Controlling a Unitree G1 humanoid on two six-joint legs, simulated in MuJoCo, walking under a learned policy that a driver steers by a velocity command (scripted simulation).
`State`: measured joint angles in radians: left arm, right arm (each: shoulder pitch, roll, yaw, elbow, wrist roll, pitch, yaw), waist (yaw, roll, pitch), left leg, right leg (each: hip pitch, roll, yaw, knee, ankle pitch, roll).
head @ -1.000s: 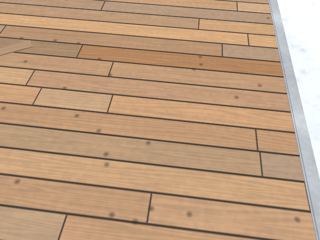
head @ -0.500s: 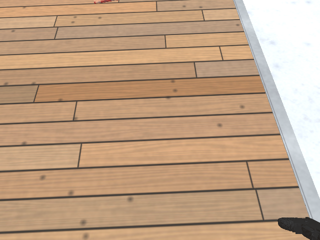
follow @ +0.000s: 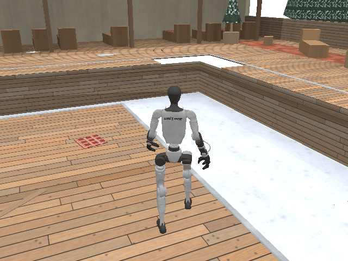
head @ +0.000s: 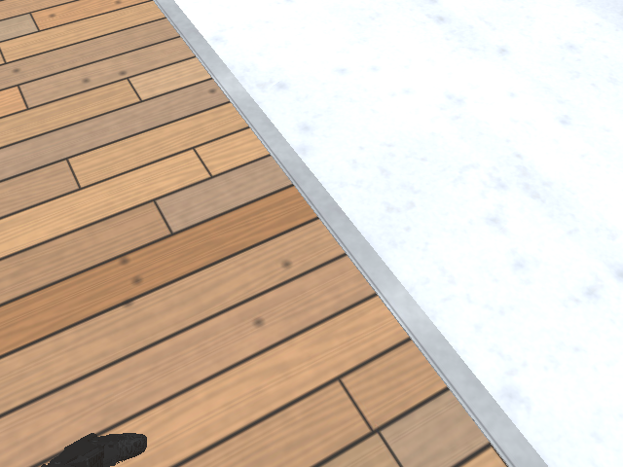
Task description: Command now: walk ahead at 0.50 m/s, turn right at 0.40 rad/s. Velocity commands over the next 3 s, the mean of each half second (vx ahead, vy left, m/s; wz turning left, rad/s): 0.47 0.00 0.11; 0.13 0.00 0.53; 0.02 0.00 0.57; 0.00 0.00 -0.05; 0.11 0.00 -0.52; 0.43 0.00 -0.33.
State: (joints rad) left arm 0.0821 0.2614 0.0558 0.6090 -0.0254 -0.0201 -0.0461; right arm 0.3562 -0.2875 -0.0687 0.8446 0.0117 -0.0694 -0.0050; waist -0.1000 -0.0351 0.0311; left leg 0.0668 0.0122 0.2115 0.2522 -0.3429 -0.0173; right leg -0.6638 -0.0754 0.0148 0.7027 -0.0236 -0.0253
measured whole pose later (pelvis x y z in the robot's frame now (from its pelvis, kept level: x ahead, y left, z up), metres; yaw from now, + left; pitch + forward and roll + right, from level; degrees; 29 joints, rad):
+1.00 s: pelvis +0.42 +0.01 +0.00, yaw +25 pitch +2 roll -1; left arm 0.11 0.25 0.07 0.68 0.00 0.01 0.03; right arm 0.12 -0.28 -0.09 0.67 0.00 0.06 -0.02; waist -0.03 0.00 0.04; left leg -0.40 -0.12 -0.15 0.52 -0.15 0.06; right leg -0.48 0.01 0.11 0.74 -0.31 0.08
